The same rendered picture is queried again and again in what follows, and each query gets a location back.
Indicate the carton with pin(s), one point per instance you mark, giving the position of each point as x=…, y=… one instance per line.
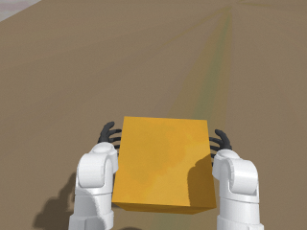
x=164, y=166

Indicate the robot left hand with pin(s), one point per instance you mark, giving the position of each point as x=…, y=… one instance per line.
x=105, y=133

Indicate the robot right forearm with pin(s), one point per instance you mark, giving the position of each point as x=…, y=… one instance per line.
x=238, y=192

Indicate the robot left forearm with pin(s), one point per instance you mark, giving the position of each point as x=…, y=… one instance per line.
x=93, y=189

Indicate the robot right hand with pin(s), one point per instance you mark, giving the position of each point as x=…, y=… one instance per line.
x=223, y=142

